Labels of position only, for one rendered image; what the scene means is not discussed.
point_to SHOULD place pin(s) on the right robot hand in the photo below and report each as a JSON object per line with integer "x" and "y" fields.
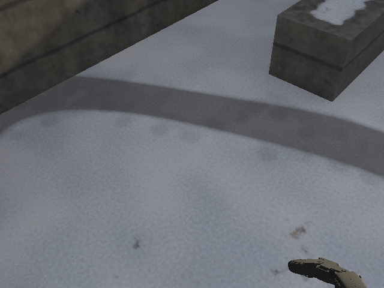
{"x": 327, "y": 271}

